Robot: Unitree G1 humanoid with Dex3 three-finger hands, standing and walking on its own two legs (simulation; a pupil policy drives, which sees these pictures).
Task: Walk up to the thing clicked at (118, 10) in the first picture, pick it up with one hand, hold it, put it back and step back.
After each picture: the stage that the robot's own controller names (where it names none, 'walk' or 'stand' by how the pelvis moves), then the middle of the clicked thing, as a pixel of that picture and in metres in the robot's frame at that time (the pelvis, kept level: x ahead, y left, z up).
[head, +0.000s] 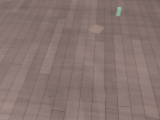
stand; (118, 11) +2.09 -0.51 -0.72
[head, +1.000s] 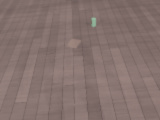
walk; (93, 22) +1.99 -0.01 -0.69
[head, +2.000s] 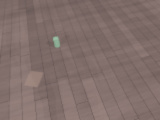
walk; (56, 42) +1.32 +0.36 -0.71
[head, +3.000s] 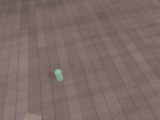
walk; (59, 75) +0.89 +0.34 -0.72
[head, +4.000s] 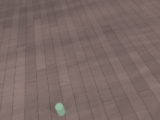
walk; (60, 109) +0.55 +0.28 -0.71
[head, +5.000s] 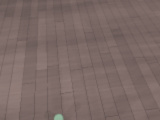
walk; out of the picture +0.40 +0.20 -0.70
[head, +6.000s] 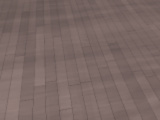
stand; out of the picture +0.34 +0.20 -0.72
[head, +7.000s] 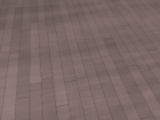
stand; out of the picture +0.34 +0.21 -0.73
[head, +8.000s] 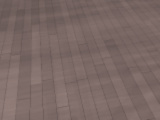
stand; out of the picture +0.34 +0.22 -0.73
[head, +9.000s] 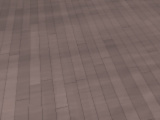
stand; out of the picture +0.33 +0.22 -0.73
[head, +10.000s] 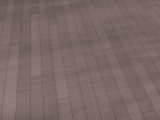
go down; out of the picture +0.34 +0.21 -0.72
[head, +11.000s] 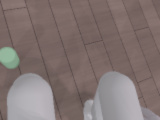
go down; (9, 58) +0.41 +0.26 -0.29
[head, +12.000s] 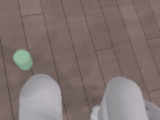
close in; (23, 60) +0.41 +0.26 -0.30
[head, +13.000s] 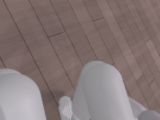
close in; out of the picture +0.39 +0.29 -0.22
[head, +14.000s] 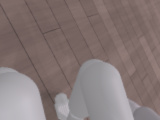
close; out of the picture +0.38 +0.30 -0.22
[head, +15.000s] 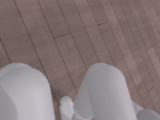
lift; out of the picture +0.33 +0.26 -0.20
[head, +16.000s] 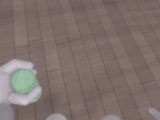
lift; (27, 86) +0.31 +0.19 +0.01
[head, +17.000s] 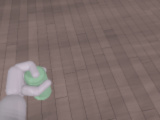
hold; (38, 83) +0.33 +0.17 +0.03
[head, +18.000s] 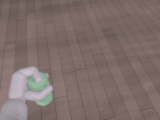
hold; (40, 89) +0.32 +0.17 +0.00
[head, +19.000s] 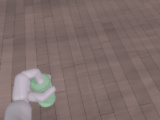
crouch; (43, 90) +0.32 +0.16 -0.03
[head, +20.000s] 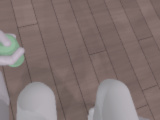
crouch; (10, 52) +0.43 +0.23 -0.10
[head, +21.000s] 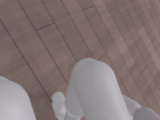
lower; out of the picture +0.40 +0.31 -0.22
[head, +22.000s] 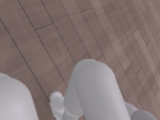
lower; out of the picture +0.40 +0.31 -0.23
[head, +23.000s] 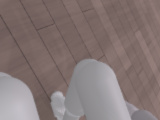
lower; out of the picture +0.40 +0.31 -0.23
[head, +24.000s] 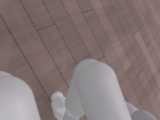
lower; out of the picture +0.40 +0.31 -0.22
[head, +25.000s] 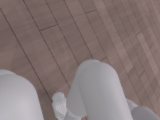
open; out of the picture +0.39 +0.30 -0.23
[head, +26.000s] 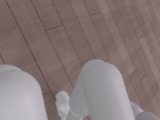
stand; out of the picture +0.39 +0.29 -0.23
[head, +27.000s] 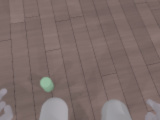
walk; (47, 84) +0.41 +0.22 -0.48
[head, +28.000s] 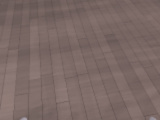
stand; out of the picture +0.36 +0.19 -0.66
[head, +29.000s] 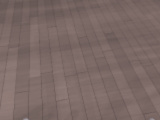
stand; out of the picture +0.37 +0.19 -0.67
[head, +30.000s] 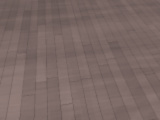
stand; out of the picture +0.39 +0.18 -0.71
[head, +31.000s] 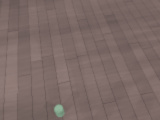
walk; (59, 111) +0.41 +0.19 -0.71
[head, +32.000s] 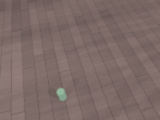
walk; (61, 94) +0.58 +0.25 -0.70
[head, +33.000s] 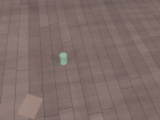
walk; (63, 58) +0.92 +0.18 -0.69
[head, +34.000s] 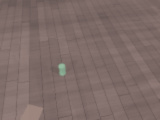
stand; (62, 69) +0.96 +0.22 -0.71
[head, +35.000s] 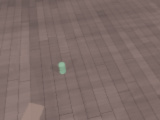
stand; (62, 68) +0.98 +0.22 -0.72
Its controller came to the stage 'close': yes
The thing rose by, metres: 0.72
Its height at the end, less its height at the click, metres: +0.00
